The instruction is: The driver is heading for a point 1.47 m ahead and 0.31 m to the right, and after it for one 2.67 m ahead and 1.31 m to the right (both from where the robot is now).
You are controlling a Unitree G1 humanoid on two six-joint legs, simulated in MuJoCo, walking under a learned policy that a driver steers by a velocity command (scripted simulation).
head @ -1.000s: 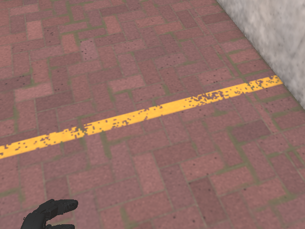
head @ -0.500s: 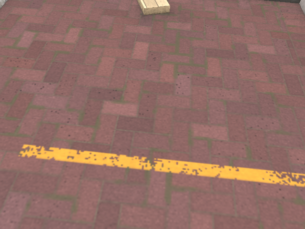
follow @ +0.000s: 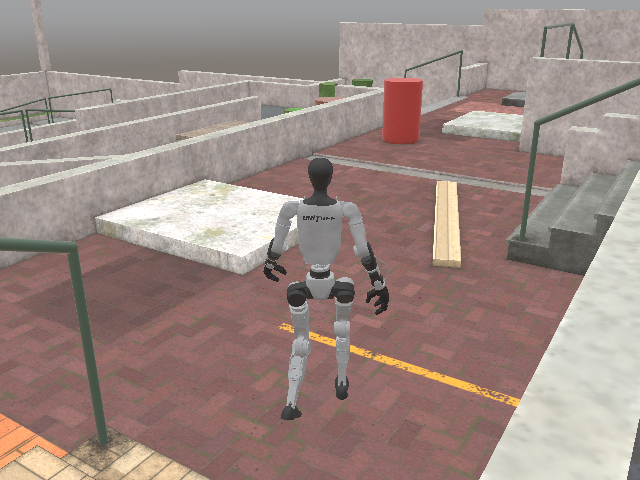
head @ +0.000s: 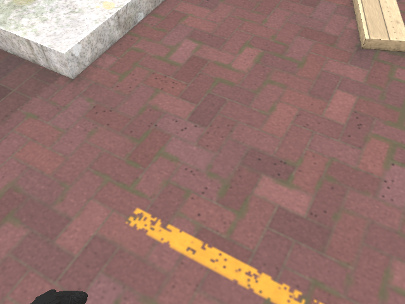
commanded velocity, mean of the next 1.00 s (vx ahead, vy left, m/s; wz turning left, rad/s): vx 0.98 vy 0.00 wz -0.47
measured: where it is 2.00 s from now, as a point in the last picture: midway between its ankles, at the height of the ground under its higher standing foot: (289, 33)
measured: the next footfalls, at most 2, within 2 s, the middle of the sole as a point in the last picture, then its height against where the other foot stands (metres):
left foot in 0.34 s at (162, 296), level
right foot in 0.80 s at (237, 192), level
